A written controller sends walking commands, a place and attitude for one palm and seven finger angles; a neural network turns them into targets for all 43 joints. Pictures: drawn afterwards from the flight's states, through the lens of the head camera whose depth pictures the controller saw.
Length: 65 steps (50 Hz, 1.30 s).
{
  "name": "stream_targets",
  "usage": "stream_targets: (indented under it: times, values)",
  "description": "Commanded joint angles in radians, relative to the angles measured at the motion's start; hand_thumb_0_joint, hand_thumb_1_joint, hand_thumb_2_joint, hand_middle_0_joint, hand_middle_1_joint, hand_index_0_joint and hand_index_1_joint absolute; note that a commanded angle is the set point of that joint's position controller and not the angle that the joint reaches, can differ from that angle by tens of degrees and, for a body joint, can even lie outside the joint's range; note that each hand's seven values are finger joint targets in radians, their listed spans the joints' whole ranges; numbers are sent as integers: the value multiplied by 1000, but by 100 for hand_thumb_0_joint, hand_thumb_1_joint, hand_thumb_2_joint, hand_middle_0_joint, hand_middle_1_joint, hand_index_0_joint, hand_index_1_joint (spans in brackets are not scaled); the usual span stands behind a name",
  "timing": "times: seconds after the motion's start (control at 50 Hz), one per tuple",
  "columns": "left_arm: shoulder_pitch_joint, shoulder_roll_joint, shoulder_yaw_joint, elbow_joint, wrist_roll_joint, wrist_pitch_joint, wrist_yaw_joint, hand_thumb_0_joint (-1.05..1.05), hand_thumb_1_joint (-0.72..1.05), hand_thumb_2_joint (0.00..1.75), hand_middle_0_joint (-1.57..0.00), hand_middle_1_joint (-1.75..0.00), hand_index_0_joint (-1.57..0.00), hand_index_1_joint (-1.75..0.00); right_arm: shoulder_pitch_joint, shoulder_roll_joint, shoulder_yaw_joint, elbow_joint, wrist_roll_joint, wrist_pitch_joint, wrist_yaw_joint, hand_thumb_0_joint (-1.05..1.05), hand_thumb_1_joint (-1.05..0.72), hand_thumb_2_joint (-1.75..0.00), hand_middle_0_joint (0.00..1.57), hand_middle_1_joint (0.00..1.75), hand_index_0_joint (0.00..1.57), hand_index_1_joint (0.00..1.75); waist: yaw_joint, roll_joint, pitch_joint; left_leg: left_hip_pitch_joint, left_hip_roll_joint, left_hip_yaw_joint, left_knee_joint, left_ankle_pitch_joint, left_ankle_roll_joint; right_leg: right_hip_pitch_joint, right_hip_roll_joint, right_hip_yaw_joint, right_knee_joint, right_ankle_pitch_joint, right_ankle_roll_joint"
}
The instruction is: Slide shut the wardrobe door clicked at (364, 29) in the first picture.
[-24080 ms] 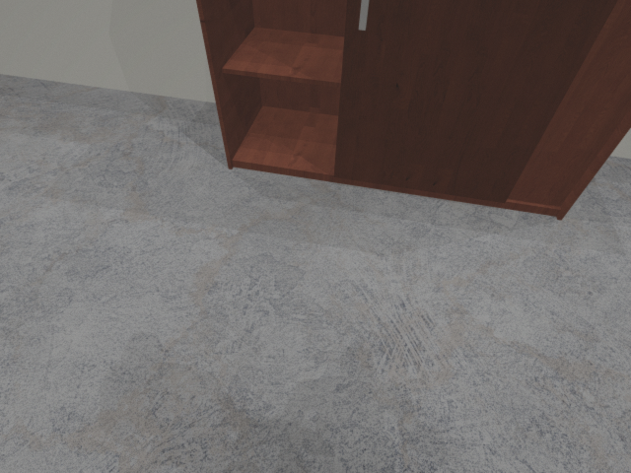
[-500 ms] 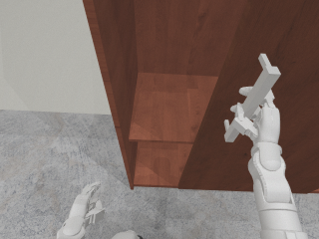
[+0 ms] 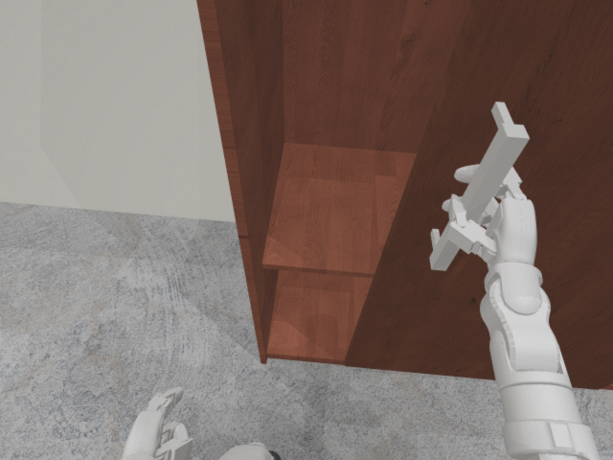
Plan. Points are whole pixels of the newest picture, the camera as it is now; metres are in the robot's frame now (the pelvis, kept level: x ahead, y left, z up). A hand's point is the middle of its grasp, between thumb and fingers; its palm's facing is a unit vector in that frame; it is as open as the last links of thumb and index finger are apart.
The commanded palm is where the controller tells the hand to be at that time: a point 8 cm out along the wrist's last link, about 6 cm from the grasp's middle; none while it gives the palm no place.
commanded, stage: step sideways, sliding the door along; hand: right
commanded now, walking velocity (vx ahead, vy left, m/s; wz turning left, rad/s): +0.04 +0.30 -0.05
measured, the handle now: (465, 198) +0.43 -0.18 +0.11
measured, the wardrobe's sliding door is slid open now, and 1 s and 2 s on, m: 0.25 0.25 0.25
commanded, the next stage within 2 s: stop walking and hold the door there in 1.06 s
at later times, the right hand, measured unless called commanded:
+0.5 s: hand (457, 223) +0.38 -0.16 +0.12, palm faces +0.16 +0.98 -0.13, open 6.0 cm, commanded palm +0.35 -0.19 +0.12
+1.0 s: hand (456, 223) +0.38 -0.16 +0.12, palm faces +0.16 +0.98 -0.13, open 6.0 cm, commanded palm +0.35 -0.19 +0.12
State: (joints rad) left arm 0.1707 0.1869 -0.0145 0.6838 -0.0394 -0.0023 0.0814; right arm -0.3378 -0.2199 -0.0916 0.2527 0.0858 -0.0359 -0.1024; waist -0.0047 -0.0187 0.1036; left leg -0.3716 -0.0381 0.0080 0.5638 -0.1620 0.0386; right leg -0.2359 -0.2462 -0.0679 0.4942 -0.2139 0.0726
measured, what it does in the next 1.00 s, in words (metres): stands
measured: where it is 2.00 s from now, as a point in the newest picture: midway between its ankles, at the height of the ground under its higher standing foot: outside the picture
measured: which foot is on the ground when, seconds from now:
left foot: down 0.00-1.00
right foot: down 0.00-1.00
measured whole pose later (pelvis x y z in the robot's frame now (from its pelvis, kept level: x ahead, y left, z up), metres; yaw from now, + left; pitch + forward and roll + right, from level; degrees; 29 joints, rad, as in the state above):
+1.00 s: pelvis +0.00 +0.00 +0.00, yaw -1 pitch -1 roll +0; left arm 0.14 0.19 -0.02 0.68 -0.04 -0.01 0.09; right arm -0.36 -0.22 -0.07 0.25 0.09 -0.02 -0.10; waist -0.02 -0.02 0.10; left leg -0.37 -0.03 0.03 0.55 -0.16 0.04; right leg -0.24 -0.24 -0.04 0.47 -0.20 0.07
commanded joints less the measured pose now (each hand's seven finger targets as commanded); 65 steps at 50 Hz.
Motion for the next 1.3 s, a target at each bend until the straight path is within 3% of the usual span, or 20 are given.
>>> stream_targets:
  times: [0.0,0.12,0.18,0.22,0.3,0.36,0.42,0.52,0.58,0.64,0.68,0.74,0.88,0.98,1.02,1.08,1.14,1.16,1.22,1.28]
  values:
    - [-101,100,32,-143,0,-53,17,0,90,90,-20,-30,-20,-30,-474,-119,34,-294,-17,-92,23,0,-90,-90,45,140,45,140,34,-11,-339,69,81,-78,-166,-87,-29,125,31,-14,-63,-68,-87]
    - [-94,106,36,-143,1,-53,19,0,90,90,-20,-30,-20,-30,-477,-129,12,-253,-19,-89,18,0,-90,-90,45,140,45,140,26,-35,-335,49,68,-65,-157,-143,-35,120,18,-3,-73,-110,-92]
    - [-85,101,34,-145,-1,-51,16,0,90,90,-20,-30,-20,-30,-500,-133,9,-253,-20,-88,19,0,-90,-90,45,140,45,140,27,53,-365,79,88,-91,-192,-148,-24,124,49,-25,-36,-94,-86]
    - [-92,105,34,-144,1,-54,19,0,90,90,-20,-30,-20,-30,-507,-119,22,-267,-16,-86,19,0,-90,-90,45,140,45,140,31,-19,-366,76,78,-70,-163,-92,-27,147,31,-6,-68,-42,-88]
    - [-106,102,34,-138,-2,-51,19,0,90,90,-20,-30,-20,-30,-491,-113,39,-258,-16,-83,23,0,-90,-90,45,140,45,140,31,-31,-333,69,77,-68,-164,-74,-34,133,20,-6,-74,-38,-88]
    - [-96,102,37,-144,1,-53,16,0,90,90,-20,-30,-20,-30,-505,-125,20,-258,-18,-84,22,0,-90,-90,45,140,45,140,28,32,-360,81,89,-84,-182,-99,-29,128,39,-15,-44,-52,-84]
    - [-104,103,35,-144,2,-53,19,0,90,90,-20,-30,-20,-30,-497,-112,31,-254,-14,-81,22,0,-90,-90,45,140,45,140,30,-25,-346,66,81,-70,-174,-111,-34,131,26,-3,-68,-62,-87]
    - [-106,102,34,-146,1,-53,20,0,90,90,-20,-30,-20,-30,-499,-109,36,-270,-15,-84,22,0,-90,-90,45,140,45,140,29,-33,-353,83,76,-52,-149,-69,-38,126,16,2,-74,-25,-87]
    - [-100,100,37,-144,1,-54,17,0,90,90,-20,-30,-20,-30,-500,-122,25,-274,-16,-84,23,0,-90,-90,45,140,45,140,28,28,-370,95,90,-74,-169,-69,-31,129,36,-13,-45,-25,-82]
    - [-107,101,33,-146,2,-56,18,0,90,90,-20,-30,-20,-30,-502,-110,39,-293,-15,-86,23,0,-90,-90,45,140,45,140,30,-27,-368,93,79,-55,-145,-60,-35,126,21,2,-73,-18,-85]
    - [-103,98,34,-146,1,-54,16,0,90,90,-20,-30,-20,-30,-498,-110,38,-284,-15,-86,24,0,-90,-90,45,140,45,140,28,15,-369,103,87,-65,-162,-72,-34,116,31,-6,-54,-34,-84]
    - [-112,96,31,-148,1,-56,16,0,90,90,-20,-30,-20,-30,-501,-93,56,-299,-14,-86,26,0,-90,-90,45,140,45,140,31,-24,-366,100,81,-53,-146,-56,-35,119,22,4,-70,-16,-84]
    - [-107,94,31,-146,0,-52,15,0,90,90,-20,-30,-20,-30,-484,-102,46,-281,-13,-83,26,0,-90,-90,45,140,45,140,30,42,-361,93,100,-79,-181,-118,-30,103,45,-11,-42,-77,-82]
    - [-106,99,31,-145,-1,-49,14,0,90,90,-20,-30,-20,-30,-473,-103,42,-280,-12,-83,26,0,-90,-90,45,140,45,140,28,22,-356,87,94,-72,-167,-118,-28,107,37,-2,-51,-68,-84]
    - [-113,96,29,-146,-1,-48,17,0,90,90,-20,-30,-20,-30,-464,-87,53,-283,-11,-83,27,0,-90,-90,45,140,45,140,27,-36,-347,92,81,-51,-147,-98,-34,103,21,6,-75,-61,-87]
    - [-104,95,30,-148,-4,-47,14,0,90,90,-20,-30,-20,-30,-469,-103,44,-291,-13,-82,27,0,-90,-90,45,140,45,140,29,59,-368,118,103,-74,-166,-71,-23,98,49,-12,-26,-36,-80]
    - [-112,97,30,-146,1,-49,15,0,90,90,-20,-30,-20,-30,-454,-91,52,-297,-11,-82,30,0,-90,-90,45,140,45,140,30,-4,-356,95,90,-59,-140,-49,-27,108,31,5,-53,-18,-81]
    - [-104,109,37,-146,4,-48,14,0,90,90,-20,-30,-20,-30,-412,-166,-24,-313,-13,-85,20,0,-90,-90,45,140,45,140,21,-12,-358,106,93,-68,-145,-59,-29,98,35,4,-54,-21,-82]
    - [-130,82,19,-157,-1,-58,11,0,90,90,-20,-30,-20,-30,-396,-92,43,-358,-15,-83,17,0,-90,-90,45,140,45,140,30,-33,-371,125,105,-85,-158,-31,-30,117,64,-8,-52,-6,-77]
    - [-134,79,15,-149,-1,-71,11,0,90,90,-20,-30,-20,-30,-372,-102,31,-355,-20,-78,2,0,-90,-90,45,140,45,140,31,58,-390,134,125,-115,-206,-48,-32,144,93,-10,-36,5,-78]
